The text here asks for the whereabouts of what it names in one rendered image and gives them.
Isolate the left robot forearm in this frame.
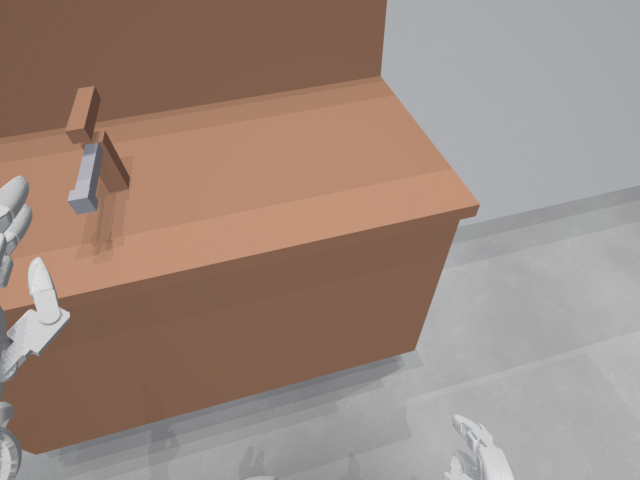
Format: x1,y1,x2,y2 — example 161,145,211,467
0,401,22,480

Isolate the left robot hand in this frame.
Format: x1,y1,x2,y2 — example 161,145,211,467
0,176,70,399

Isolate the counter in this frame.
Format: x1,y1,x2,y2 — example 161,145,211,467
0,0,480,455

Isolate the right robot hand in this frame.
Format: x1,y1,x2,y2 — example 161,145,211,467
444,414,516,480

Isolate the tap lever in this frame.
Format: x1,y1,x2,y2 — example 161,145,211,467
67,143,103,215

